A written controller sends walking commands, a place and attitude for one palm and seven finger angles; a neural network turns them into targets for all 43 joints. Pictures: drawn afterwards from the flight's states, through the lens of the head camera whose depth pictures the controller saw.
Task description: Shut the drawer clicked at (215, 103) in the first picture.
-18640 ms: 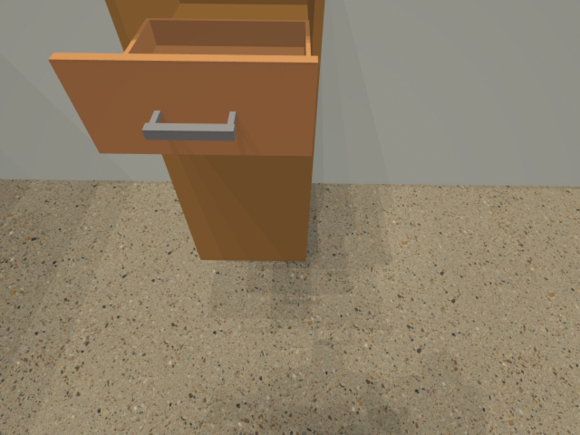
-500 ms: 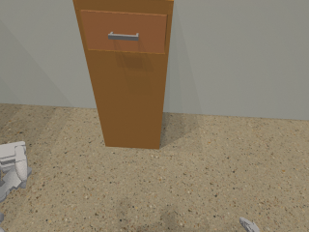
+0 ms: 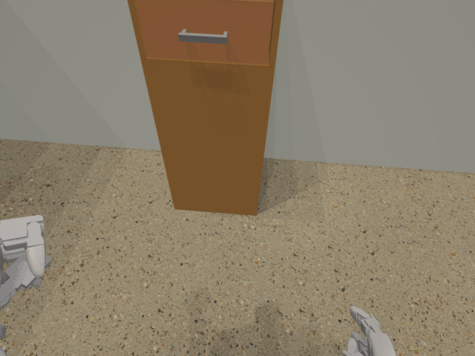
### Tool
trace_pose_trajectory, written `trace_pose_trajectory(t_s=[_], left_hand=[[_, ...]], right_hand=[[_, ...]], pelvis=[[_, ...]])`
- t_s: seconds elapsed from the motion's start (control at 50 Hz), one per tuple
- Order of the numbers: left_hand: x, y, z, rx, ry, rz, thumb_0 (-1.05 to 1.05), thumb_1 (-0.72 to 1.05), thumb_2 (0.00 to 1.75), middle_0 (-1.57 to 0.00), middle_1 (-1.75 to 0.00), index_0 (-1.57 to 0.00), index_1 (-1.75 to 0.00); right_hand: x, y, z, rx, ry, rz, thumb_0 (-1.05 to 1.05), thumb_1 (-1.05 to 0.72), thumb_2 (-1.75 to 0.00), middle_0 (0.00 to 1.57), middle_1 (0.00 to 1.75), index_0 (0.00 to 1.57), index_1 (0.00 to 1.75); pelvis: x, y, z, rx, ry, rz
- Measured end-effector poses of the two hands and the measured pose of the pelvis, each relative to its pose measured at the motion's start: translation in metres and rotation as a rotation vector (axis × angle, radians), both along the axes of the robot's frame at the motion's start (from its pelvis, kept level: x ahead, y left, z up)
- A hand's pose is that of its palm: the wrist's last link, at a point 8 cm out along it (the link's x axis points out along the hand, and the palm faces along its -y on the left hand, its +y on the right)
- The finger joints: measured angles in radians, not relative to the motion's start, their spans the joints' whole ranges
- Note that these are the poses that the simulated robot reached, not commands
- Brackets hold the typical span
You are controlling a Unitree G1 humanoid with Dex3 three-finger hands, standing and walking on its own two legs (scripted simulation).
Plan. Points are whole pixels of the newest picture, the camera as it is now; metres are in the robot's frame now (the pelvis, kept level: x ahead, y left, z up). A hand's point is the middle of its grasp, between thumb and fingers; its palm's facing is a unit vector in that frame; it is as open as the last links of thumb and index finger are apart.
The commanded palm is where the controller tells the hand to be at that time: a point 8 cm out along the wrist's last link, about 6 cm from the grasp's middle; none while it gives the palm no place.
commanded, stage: stop stepping back and stand still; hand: left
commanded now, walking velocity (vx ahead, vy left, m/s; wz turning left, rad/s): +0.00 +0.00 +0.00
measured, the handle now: (204, 35) +0.91 +0.17 +0.15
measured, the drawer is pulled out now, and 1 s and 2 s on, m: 0.00 0.00 0.00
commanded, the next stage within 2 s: let the arm hang, fingers relaxed in 0.24 s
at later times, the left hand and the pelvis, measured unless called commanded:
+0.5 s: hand (95, 320) +0.19 +0.26 -0.06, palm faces +0.07 -0.90 -0.42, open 3.1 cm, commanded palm none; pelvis +0.00 +0.02 +0.00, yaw +1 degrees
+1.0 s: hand out of the picture -0.03 +0.24 -0.16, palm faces +0.02 -0.96 -0.29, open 6.2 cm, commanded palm none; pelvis +0.00 +0.02 +0.01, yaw +1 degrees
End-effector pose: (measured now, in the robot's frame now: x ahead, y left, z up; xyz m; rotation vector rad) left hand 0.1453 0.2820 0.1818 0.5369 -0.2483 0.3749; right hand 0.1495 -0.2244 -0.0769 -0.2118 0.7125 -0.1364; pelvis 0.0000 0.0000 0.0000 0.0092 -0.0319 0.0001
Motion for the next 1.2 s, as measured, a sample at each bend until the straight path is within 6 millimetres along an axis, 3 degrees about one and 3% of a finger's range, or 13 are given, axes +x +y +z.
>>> trace_pose_trajectory(t_s=[0.16, 0.34, 0.36, 0.38, 0.42, 0.48, 0.52, 0.56, 0.64, 0.76, 0.88, 1.0, 1.2], left_hand=[[0.015, -0.006, 0.001, -0.006, 0.04, -0.049, 0.02, 0.89, 0.9, -1.41, -1.6, -1.4, -1.6], [0.024, 0.003, -0.003, -0.008, 0.087, -0.045, 0.01, 0.89, 0.9, -1.41, -1.6, -1.4, -1.6], [0.027, 0.005, -0.011, 0.002, 0.111, -0.057, 0.01, 0.89, 0.9, -1.41, -1.6, -1.4, -1.6], [0.033, 0.009, -0.029, -0.007, 0.179, -0.063, 0.01, 0.89, 0.9, -1.41, -1.6, -1.4, -1.6], [0.041, 0.021, -0.085, -0.081, 0.392, -0.029, 0.0, 0.89, 0.9, -1.39, -1.59, -1.39, -1.59], [0.03, 0.026, -0.18, -0.232, 0.757, 0.06, 0.0, 0.9, 0.9, -1.34, -1.55, -1.34, -1.55], [0.007, 0.017, -0.233, -0.317, 0.975, 0.092, 0.01, 0.9, 0.9, -1.29, -1.5, -1.29, -1.5], [-0.022, 0.002, -0.272, -0.389, 1.158, 0.101, 0.01, 0.9, 0.9, -1.23, -1.44, -1.23, -1.44], [-0.085, -0.03, -0.316, -0.498, 1.417, 0.117, 0.01, 0.91, 0.89, -1.1, -1.3, -1.09, -1.3], [-0.152, -0.014, -0.32, -0.567, 1.557, 0.279, 0.01, 0.9, 0.89, -0.87, -1.08, -0.87, -1.08], [-0.183, -0.001, -0.309, -0.548, 1.637, 0.36, 0.01, 0.9, 0.89, -0.64, -0.81, -0.64, -0.81], [-0.174, 0.0, -0.305, -0.531, 1.62, 0.361, 0.01, 0.91, 0.9, -0.42, -0.55, -0.41, -0.55], [-0.119, -0.019, -0.307, -0.538, 1.495, 0.261, 0.01, 0.91, 0.9, -0.23, -0.34, -0.23, -0.34]], right_hand=[[0.024, 0.003, 0.011, 0.01, -0.032, 0.008, 0.02, -0.91, -0.9, 0.2, 0.3, 0.2, 0.3], [0.029, 0.002, 0.013, -0.007, -0.01, -0.016, 0.02, -0.91, -0.9, 0.2, 0.3, 0.2, 0.3], [0.029, 0.001, 0.01, 0.0, -0.009, 0.003, 0.02, -0.91, -0.9, 0.2, 0.3, 0.2, 0.3], [0.029, 0.0, 0.003, 0.007, 0.008, 0.026, 0.01, -0.91, -0.9, 0.2, 0.3, 0.2, 0.3], [0.025, -0.005, -0.013, 0.014, 0.071, 0.049, 0.01, -0.91, -0.9, 0.2, 0.3, 0.2, 0.3], [0.01, -0.011, -0.03, 0.011, 0.165, 0.038, 0.01, -0.91, -0.9, 0.2, 0.3, 0.2, 0.3], [-0.007, -0.014, -0.035, 0.003, 0.224, 0.018, 0.01, -0.91, -0.9, 0.2, 0.3, 0.2, 0.3], [-0.028, -0.017, -0.038, -0.009, 0.293, -0.004, 0.01, -0.91, -0.9, 0.2, 0.3, 0.2, 0.3], [-0.076, -0.019, -0.042, -0.03, 0.46, -0.044, 0.01, -0.91, -0.9, 0.2, 0.3, 0.2, 0.3], [-0.137, -0.01, -0.048, -0.021, 0.681, -0.071, 0.01, -0.91, -0.9, 0.2, 0.3, 0.2, 0.3], [-0.161, 0.004, -0.056, 0.031, 0.75, -0.094, 0.01, -0.91, -0.9, 0.2, 0.3, 0.2, 0.3], [-0.155, 0.015, -0.063, 0.071, 0.725, -0.097, 0.01, -0.91, -0.9, 0.2, 0.3, 0.2, 0.3], [-0.125, 0.013, -0.063, 0.079, 0.632, -0.093, 0.01, -0.91, -0.9, 0.2, 0.3, 0.2, 0.3]], pelvis=[[0.009, 0.001, 0.004, -0.014, 0.024, -0.009], [0.016, 0.008, 0.007, -0.014, 0.03, -0.011], [0.015, 0.009, 0.006, -0.016, 0.037, -0.002], [0.013, 0.011, 0.004, -0.016, 0.043, 0.007], [0.01, 0.015, 0.0, -0.016, 0.05, 0.02], [0.005, 0.018, -0.004, -0.013, 0.046, 0.025], [0.002, 0.018, -0.005, -0.009, 0.037, 0.023], [0.0, 0.018, -0.004, -0.008, 0.027, 0.02], [-0.003, 0.017, 0.001, -0.015, 0.018, 0.019], [-0.003, 0.016, 0.006, -0.024, 0.021, 0.031], [-0.001, 0.018, 0.009, -0.021, 0.015, 0.028], [0.0, 0.019, 0.009, -0.016, 0.009, 0.02], [0.003, 0.016, 0.01, -0.01, 0.002, 0.015]])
